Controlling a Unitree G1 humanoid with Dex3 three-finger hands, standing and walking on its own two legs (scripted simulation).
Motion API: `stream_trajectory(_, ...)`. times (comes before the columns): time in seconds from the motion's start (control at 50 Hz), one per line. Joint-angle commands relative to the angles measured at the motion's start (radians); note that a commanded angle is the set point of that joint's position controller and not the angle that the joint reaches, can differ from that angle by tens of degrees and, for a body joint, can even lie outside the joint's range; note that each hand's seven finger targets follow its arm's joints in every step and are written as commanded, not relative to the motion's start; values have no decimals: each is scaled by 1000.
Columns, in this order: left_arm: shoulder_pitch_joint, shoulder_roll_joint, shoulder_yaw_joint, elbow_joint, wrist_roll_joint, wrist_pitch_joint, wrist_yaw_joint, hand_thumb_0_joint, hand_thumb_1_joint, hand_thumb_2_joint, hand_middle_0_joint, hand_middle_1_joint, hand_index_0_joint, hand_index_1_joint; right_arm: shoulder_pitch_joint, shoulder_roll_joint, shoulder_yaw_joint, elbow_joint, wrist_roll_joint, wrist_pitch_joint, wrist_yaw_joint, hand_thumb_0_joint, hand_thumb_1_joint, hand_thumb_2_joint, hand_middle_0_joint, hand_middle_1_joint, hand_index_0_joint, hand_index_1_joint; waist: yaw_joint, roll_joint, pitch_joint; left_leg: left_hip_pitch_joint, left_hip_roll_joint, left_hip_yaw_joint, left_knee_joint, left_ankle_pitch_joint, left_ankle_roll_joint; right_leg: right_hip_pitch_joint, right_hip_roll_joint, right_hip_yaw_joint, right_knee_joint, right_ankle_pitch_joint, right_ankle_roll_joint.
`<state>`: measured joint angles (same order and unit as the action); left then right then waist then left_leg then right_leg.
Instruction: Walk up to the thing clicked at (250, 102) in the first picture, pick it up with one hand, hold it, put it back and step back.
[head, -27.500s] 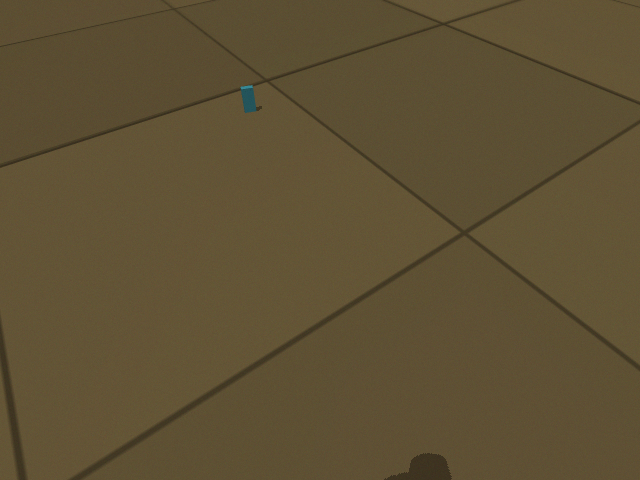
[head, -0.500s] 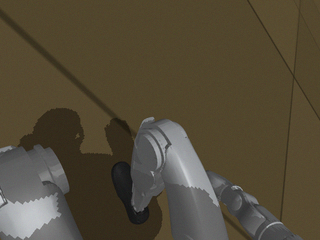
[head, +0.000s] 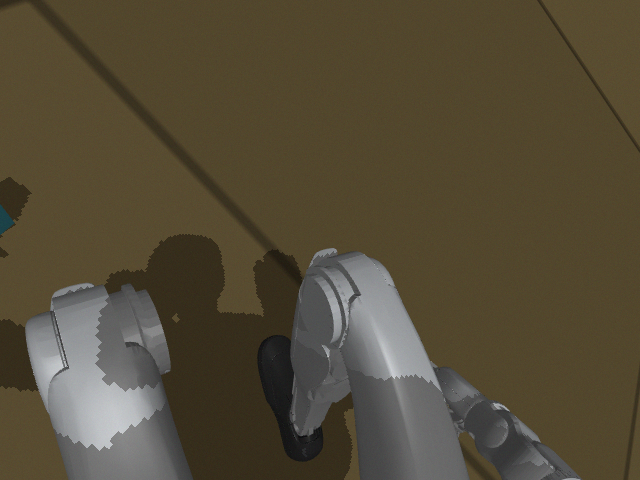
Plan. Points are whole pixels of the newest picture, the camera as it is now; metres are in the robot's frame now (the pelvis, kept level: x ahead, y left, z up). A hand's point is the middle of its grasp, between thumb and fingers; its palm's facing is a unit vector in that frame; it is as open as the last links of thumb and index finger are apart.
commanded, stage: rise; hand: left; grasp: from the side
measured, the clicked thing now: out of the picture +0.43 +0.33 -0.22
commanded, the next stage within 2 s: home in 0.12 s
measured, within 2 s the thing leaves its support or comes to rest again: rests again in 0.02 s
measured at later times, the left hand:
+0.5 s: hand out of the picture +0.29 +0.45 +0.03, palm faces +0.43 -0.75 -0.51, open 17.4 cm
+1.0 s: hand out of the picture +0.22 +0.31 +0.22, palm faces +0.40 -0.81 -0.43, open 17.5 cm
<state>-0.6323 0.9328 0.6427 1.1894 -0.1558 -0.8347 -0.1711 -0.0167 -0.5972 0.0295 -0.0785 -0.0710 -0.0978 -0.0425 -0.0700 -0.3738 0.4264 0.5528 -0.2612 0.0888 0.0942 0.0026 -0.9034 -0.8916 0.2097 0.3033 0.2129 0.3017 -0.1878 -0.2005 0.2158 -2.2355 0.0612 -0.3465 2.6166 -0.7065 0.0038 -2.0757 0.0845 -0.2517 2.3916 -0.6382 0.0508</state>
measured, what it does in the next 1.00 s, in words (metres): rises, turning left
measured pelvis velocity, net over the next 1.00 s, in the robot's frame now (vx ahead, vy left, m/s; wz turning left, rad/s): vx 0.06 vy -0.01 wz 0.26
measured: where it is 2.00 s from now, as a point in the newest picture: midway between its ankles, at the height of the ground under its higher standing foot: (223, 453)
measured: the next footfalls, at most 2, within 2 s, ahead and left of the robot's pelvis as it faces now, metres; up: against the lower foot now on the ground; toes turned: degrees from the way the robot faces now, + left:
none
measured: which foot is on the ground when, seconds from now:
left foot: down 0.00-1.00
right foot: down 0.00-1.00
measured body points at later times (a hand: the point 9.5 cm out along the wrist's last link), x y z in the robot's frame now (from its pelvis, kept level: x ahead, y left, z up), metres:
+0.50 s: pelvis +0.01 -0.01 +0.09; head +0.20 +0.08 +0.49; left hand +0.27 +0.48 +0.06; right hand +0.21 -0.24 -0.03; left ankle +0.08 +0.13 -0.26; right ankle +0.13 -0.12 -0.26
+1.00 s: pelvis +0.06 -0.01 +0.32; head +0.16 +0.04 +0.76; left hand +0.20 +0.35 +0.25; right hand +0.30 -0.21 +0.23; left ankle +0.08 +0.12 -0.26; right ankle +0.13 -0.12 -0.26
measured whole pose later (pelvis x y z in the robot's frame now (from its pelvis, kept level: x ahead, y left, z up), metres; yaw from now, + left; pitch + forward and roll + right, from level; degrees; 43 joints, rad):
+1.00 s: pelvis +0.06 -0.01 +0.32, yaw +15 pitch +23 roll -3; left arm 0.10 0.35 0.18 0.37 0.00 0.16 0.16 -0.01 -0.54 0.05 -0.06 -0.06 -0.05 -0.05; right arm 0.15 -0.25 0.01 0.53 0.05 0.01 -0.13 0.01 -0.90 -0.90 0.21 0.30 0.21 0.30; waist -0.04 0.02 -0.17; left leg -1.28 0.06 -0.06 1.45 -0.58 -0.02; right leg -1.21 0.01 -0.07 1.41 -0.60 -0.01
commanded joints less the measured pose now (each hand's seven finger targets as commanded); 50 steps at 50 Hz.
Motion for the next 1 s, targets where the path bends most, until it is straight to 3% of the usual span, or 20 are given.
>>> stream_trajectory(0.0,-97,93,-16,-195,-77,47,-75,0,-611,0,-43,-55,-86,-18,58,-313,-175,-39,55,-7,-35,0,-885,-890,202,301,201,301,-26,493,-618,364,33,106,-384,95,-9,202,24,-55,-192,133,-67)
stream_trajectory(0.04,-143,46,-15,-238,-106,60,-76,0,-610,7,-36,-65,-82,-24,80,-299,-195,-32,74,-19,-37,0,-875,-887,202,301,201,301,-34,454,-623,349,28,108,-381,74,-1,188,20,-47,-198,121,-68)
stream_trajectory(0.06,-172,57,-17,-262,-96,62,-67,0,-530,4,-59,0,-60,0,88,-288,-208,-25,80,-28,-36,0,-831,-892,201,303,201,303,-31,447,-625,342,27,110,-381,56,3,174,19,-38,-200,107,-71)
stream_trajectory(0.08,-59,315,15,-244,101,140,-32,0,-500,51,-78,-70,-81,-60,122,-277,-280,11,120,-13,-48,0,-911,-914,203,303,202,303,47,544,-739,463,23,151,-442,89,3,191,7,-4,-239,101,-79)
stream_trajectory(0.1,-137,266,10,-290,87,179,-16,0,-498,48,-79,-68,-83,-57,121,-264,-284,-10,131,-5,-46,0,-935,-914,202,303,202,303,38,584,-756,477,29,149,-475,83,-2,160,5,8,-235,89,-85)
stream_trajectory(0.12,-227,196,-41,-329,88,199,-12,0,-512,52,-84,-82,-88,-72,128,-250,-291,-13,141,-2,-44,0,-950,-917,202,303,202,303,14,595,-763,495,35,144,-494,62,-4,137,3,10,-237,84,-87)
stream_trajectory(0.14,-292,222,-27,-406,96,215,3,0,-529,55,-86,-76,-86,-71,155,-248,-302,-5,150,5,-44,0,-957,-920,202,303,202,303,9,621,-781,511,31,152,-505,49,-6,141,1,13,-249,82,-86)
stream_trajectory(0.16,-165,231,-2,-372,111,256,20,0,-540,55,-96,-82,-96,-77,152,-245,-320,-18,161,4,-49,0,-980,-925,203,303,202,303,47,629,-795,527,28,164,-539,38,-4,155,-1,25,-265,70,-86)
stream_trajectory(0.18,-131,229,-15,-395,128,290,31,0,-534,59,-96,-74,-93,-72,155,-238,-329,-18,168,5,-51,0,-973,-924,202,303,202,303,53,648,-798,544,31,168,-558,36,-7,146,-5,33,-266,62,-89)
stream_trajectory(0.22,-169,362,60,-535,159,340,64,0,-475,100,-59,-69,-58,-69,203,-223,-349,-12,182,20,-54,0,-902,-901,201,301,201,301,100,699,-874,580,21,189,-581,83,-8,168,-11,58,-275,77,-96)
stream_trajectory(0.24,-171,362,54,-588,170,364,74,0,-529,69,-53,-59,-52,-59,211,-206,-360,-3,188,28,-58,0,-897,-902,201,301,201,301,112,708,-877,597,21,198,-591,92,-8,149,-11,68,-281,75,-100)
stream_trajectory(0.26,-55,298,31,-525,178,402,79,0,-522,73,-54,-61,-53,-61,204,-197,-369,-15,199,31,-59,0,-897,-901,201,301,201,301,122,686,-853,592,17,201,-617,85,-7,139,-15,73,-289,63,-102)
stream_trajectory(0.34,116,63,-62,-427,185,517,104,0,-545,60,-53,-57,-52,-58,212,-162,-414,-21,229,32,-68,0,-897,-902,201,301,201,301,121,522,-814,543,1,219,-654,70,6,150,-20,83,-365,40,-100)
stream_trajectory(0.4,182,-41,-123,-519,188,592,119,0,-525,72,-56,-61,-55,-62,222,-151,-461,-40,251,37,-71,0,-896,-902,201,301,201,301,124,429,-863,578,-5,232,-696,87,15,191,-28,102,-440,47,-95)
stream_trajectory(0.46,245,-98,-177,-678,181,663,143,0,-525,71,-54,-59,-53,-59,237,-143,-492,-70,275,34,-76,0,-896,-902,201,301,201,301,125,360,-939,654,-11,240,-764,100,20,293,-32,122,-539,60,-88)
stream_trajectory(0.6,391,-36,-136,-1004,176,778,240,0,-496,87,-56,-62,-55,-63,226,-90,-501,-134,309,8,-130,0,-895,-902,201,301,201,301,178,294,-1001,793,-18,282,-962,49,30,623,-50,216,-790,-9,-73)
stream_trajectory(0.68,487,-130,-174,-1018,173,822,284,0,-517,75,-54,-59,-53,-60,218,-46,-495,-126,310,-23,-172,0,-896,-902,201,301,201,301,181,319,-943,893,-28,309,-1054,93,29,742,-58,247,-898,24,-74)
stream_trajectory(0.72,548,-221,-234,-987,173,845,295,0,-556,52,-49,-52,-49,-53,228,-28,-489,-110,306,-43,-190,0,-896,-902,201,301,201,301,170,316,-896,953,-32,320,-1095,147,30,785,-59,245,-947,82,-76)
stream_trajectory(0.84,645,-373,-355,-958,165,909,326,0,-570,44,-48,-50,-47,-50,266,-10,-477,-103,305,-87,-225,0,-896,-902,201,301,201,301,141,284,-778,1145,-32,322,-1248,281,26,948,-65,228,-1107,222,-73)
stream_trajectory(0.98,731,-438,-430,-1024,163,981,359,0,-580,38,-47,-48,-46,-48,296,2,-471,-122,303,-128,-251,0,-896,-902,201,301,201,301,143,281,-710,1364,-34,323,-1446,376,16,1185,-69,218,-1300,315,-69)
